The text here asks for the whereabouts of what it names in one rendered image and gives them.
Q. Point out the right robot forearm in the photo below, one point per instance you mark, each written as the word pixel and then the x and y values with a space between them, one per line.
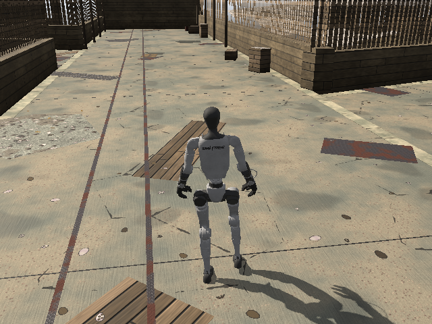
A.
pixel 248 176

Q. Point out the left robot forearm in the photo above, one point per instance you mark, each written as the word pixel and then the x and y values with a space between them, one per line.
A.
pixel 183 178

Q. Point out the humanoid robot torso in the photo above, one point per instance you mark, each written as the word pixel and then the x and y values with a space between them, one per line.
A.
pixel 214 161

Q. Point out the left robot upper arm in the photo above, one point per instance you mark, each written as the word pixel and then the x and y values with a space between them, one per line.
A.
pixel 189 155

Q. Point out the right robot upper arm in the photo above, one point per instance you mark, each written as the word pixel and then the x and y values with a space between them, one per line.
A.
pixel 234 141

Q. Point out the robot left hand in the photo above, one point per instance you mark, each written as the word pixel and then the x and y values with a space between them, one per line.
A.
pixel 179 191

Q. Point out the right robot foot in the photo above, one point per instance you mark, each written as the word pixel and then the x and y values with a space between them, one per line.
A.
pixel 237 262

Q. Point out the robot right hand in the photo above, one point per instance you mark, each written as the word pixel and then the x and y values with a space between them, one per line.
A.
pixel 247 187

